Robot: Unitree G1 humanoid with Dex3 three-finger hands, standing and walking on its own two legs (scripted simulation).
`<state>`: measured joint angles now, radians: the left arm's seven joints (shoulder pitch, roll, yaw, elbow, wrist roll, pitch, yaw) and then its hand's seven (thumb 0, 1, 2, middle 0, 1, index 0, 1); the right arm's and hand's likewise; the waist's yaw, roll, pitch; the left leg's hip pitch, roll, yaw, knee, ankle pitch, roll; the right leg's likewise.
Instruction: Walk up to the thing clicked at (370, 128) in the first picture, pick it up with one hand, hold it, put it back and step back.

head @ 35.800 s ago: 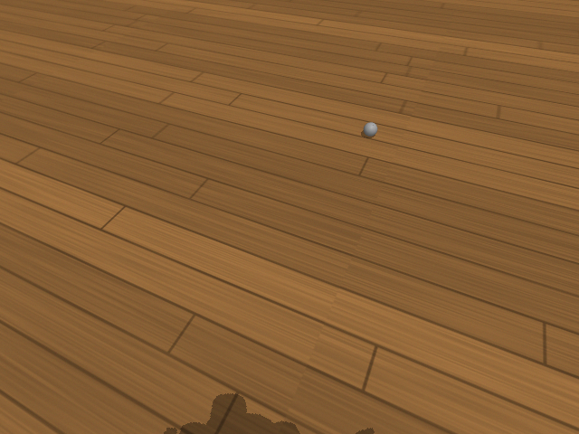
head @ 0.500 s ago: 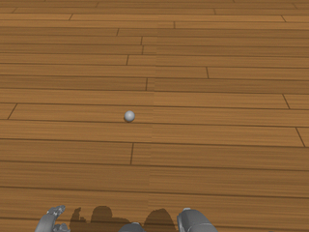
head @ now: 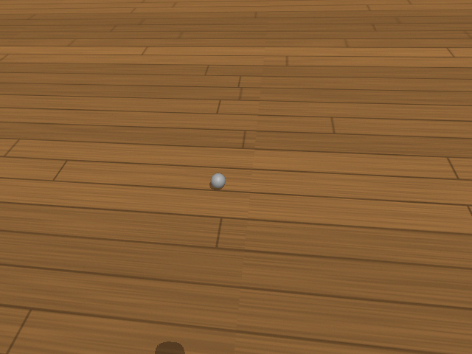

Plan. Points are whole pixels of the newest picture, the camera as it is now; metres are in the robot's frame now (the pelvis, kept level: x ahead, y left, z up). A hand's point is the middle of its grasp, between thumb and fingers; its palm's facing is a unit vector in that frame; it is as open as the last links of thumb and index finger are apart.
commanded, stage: step back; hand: left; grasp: from above
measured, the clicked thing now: (218, 180) +1.05 +0.21 -0.72
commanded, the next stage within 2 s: stand in 1.04 s
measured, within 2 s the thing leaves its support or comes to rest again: neither
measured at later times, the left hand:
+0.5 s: hand out of the picture +0.12 +0.26 -0.14, palm faces +0.03 -0.93 -0.38, open 7.4 cm
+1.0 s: hand out of the picture +0.15 +0.28 -0.14, palm faces +0.00 -0.93 -0.36, open 7.3 cm
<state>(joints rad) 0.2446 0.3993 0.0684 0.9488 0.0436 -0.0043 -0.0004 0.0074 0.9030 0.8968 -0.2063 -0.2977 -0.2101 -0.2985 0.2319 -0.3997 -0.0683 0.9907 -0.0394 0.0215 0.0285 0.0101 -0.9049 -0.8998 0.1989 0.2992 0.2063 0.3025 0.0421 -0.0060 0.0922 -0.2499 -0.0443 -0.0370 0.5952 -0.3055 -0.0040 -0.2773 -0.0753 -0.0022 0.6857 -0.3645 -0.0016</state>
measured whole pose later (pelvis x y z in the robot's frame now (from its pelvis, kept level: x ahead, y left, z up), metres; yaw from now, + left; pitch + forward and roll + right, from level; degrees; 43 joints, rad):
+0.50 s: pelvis +0.04 +0.00 +0.00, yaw +1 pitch -3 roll +0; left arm 0.16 0.35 0.04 0.98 0.02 -0.04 0.00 0.01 0.90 0.90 -0.21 -0.30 -0.21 -0.30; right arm 0.20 -0.39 -0.05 1.02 -0.03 -0.01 0.01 0.01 -0.90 -0.90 0.20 0.30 0.21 0.30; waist 0.02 0.02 0.09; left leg -0.30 0.02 -0.02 0.60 -0.31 0.00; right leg -0.23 -0.04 -0.06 0.61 -0.32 0.00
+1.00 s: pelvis +0.06 +0.02 +0.02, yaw -1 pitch -3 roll -1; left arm 0.09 0.36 0.02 1.10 0.01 -0.02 0.00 0.01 0.91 0.90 -0.20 -0.30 -0.21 -0.30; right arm 0.00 -0.33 -0.02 1.10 -0.02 -0.01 0.01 0.01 -0.90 -0.90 0.20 0.30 0.21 0.30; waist 0.03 0.00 0.07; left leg -0.19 0.03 0.03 0.45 -0.21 0.00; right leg -0.12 -0.03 -0.01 0.41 -0.24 0.03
